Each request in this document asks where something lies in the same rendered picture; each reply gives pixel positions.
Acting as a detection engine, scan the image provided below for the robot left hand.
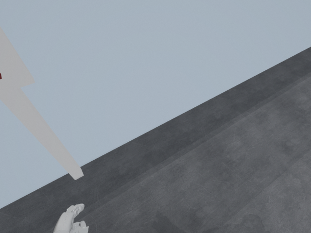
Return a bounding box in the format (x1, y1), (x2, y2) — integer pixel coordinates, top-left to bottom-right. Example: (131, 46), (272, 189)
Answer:
(53, 203), (89, 233)

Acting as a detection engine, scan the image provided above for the panel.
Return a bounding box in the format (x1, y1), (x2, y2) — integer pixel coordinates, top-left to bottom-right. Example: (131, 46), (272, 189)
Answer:
(0, 27), (84, 180)

